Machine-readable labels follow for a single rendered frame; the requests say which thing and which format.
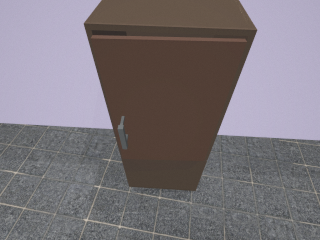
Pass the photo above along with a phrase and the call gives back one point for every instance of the handle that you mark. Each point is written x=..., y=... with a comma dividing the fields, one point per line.
x=122, y=135

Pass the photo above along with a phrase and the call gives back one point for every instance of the cupboard door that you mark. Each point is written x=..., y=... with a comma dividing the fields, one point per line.
x=171, y=91

